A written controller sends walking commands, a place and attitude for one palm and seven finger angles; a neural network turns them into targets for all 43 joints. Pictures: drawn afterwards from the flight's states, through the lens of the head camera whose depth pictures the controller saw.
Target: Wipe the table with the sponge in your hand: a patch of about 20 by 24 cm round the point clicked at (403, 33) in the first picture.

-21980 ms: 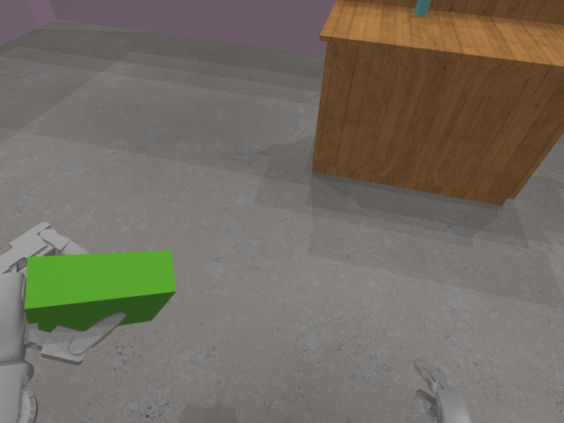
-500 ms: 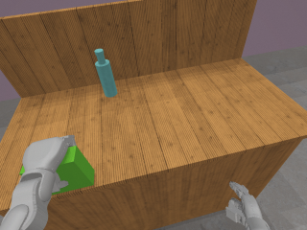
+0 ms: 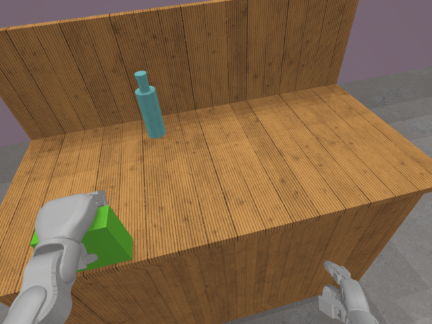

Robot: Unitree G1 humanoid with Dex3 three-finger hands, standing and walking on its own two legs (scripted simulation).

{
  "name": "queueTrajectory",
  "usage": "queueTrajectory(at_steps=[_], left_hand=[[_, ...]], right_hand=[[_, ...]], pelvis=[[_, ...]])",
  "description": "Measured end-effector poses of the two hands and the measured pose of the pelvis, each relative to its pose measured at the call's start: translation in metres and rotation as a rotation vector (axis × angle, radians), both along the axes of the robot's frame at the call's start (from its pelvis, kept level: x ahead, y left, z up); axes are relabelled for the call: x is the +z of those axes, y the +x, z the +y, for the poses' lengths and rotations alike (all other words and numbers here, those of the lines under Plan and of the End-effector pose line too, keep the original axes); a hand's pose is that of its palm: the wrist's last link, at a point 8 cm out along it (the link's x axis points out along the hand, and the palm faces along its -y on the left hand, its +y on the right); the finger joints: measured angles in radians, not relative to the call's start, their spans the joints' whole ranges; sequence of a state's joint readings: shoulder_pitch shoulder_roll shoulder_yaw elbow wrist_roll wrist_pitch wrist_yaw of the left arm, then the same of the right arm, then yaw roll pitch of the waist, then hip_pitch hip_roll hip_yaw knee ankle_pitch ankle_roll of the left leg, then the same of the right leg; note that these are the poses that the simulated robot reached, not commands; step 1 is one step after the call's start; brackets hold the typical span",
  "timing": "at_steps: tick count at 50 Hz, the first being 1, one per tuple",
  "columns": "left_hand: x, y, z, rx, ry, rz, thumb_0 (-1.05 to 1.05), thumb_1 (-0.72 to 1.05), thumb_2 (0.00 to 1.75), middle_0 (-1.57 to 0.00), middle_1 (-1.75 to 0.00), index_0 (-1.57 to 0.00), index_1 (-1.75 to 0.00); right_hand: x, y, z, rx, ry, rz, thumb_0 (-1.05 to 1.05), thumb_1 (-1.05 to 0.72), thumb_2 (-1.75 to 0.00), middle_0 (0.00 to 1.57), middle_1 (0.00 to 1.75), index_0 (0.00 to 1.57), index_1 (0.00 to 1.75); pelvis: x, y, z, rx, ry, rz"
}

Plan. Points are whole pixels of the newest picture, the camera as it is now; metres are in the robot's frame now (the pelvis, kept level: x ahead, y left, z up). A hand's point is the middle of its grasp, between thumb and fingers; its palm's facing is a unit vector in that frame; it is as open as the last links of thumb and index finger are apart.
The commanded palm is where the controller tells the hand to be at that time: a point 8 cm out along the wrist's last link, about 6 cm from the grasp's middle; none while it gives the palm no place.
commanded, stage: wipe forward along the first lane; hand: left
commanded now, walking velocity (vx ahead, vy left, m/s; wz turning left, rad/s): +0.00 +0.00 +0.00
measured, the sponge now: (93, 246) +0.22 +0.29 +0.03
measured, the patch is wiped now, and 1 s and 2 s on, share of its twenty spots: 0.00 0.30 0.50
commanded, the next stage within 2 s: slide across to the middle lane in 1.46 s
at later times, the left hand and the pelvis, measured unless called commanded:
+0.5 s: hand (92, 209) +0.27 +0.30 +0.08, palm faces -0.05 -0.02 -1.00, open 9.4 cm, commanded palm +0.26 +0.30 +0.12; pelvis -0.01 -0.02 -0.01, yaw +1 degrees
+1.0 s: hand (97, 187) +0.33 +0.32 +0.07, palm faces -0.11 +0.02 -0.99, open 9.4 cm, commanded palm +0.33 +0.32 +0.11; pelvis -0.01 -0.02 -0.01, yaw -1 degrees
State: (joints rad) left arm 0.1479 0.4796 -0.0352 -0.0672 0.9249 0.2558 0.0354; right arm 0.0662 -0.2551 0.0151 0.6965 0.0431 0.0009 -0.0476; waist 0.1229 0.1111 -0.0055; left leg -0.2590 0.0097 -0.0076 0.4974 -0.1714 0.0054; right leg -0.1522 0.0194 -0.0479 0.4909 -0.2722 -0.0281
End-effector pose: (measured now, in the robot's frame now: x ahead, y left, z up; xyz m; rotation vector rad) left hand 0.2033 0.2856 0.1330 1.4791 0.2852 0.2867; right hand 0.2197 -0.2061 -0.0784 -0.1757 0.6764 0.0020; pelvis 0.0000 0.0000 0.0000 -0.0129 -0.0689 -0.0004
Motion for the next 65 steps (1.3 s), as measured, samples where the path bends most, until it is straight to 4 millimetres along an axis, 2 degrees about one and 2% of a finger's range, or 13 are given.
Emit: queueTrajectory(at_steps=[14, 31, 40, 52, 65], left_hand=[[-0.001, 0.027, 0.005, 0.019, 0.036, 0.029, -0.01, -0.48, 1.11, -0.83, -1.4, -0.83, -1.36], [-0.002, 0.067, 0.015, 0.021, 0.069, 0.083, 0.01, -0.53, 1.16, -0.85, -1.38, -0.85, -1.37], [-0.002, 0.091, 0.024, 0.028, 0.08, 0.102, 0.02, -0.55, 1.17, -0.85, -1.37, -0.85, -1.39], [-0.002, 0.117, 0.031, 0.019, 0.09, 0.12, 0.02, -0.55, 1.17, -0.85, -1.37, -0.85, -1.38], [-0.002, 0.146, 0.045, 0.027, 0.082, 0.122, 0.02, -0.54, 1.17, -0.85, -1.37, -0.85, -1.39]], right_hand=[[-0.015, -0.02, -0.012, -0.034, -0.004, 0.051, 0.01, -0.9, -0.9, 0.21, 0.3, 0.2, 0.3], [-0.035, -0.064, -0.057, -0.131, -0.057, 0.172, 0.01, -0.9, -0.9, 0.21, 0.3, 0.2, 0.3], [-0.044, -0.089, -0.072, -0.182, -0.068, 0.229, 0.01, -0.9, -0.9, 0.2, 0.3, 0.2, 0.3], [-0.054, -0.115, -0.075, -0.225, -0.065, 0.304, 0.01, -0.9, -0.9, 0.2, 0.3, 0.2, 0.3], [-0.053, -0.123, -0.069, -0.253, -0.071, 0.342, 0.01, -0.9, -0.9, 0.21, 0.3, 0.2, 0.3]], pelvis=[[-0.003, -0.007, -0.008, 0.013, 0.002, 0.022], [-0.008, -0.01, -0.019, 0.004, 0.001, 0.073], [-0.011, -0.012, -0.023, -0.01, 0.0, 0.103], [-0.014, -0.011, -0.02, -0.021, -0.004, 0.139], [-0.014, -0.004, -0.011, -0.03, -0.012, 0.171]])
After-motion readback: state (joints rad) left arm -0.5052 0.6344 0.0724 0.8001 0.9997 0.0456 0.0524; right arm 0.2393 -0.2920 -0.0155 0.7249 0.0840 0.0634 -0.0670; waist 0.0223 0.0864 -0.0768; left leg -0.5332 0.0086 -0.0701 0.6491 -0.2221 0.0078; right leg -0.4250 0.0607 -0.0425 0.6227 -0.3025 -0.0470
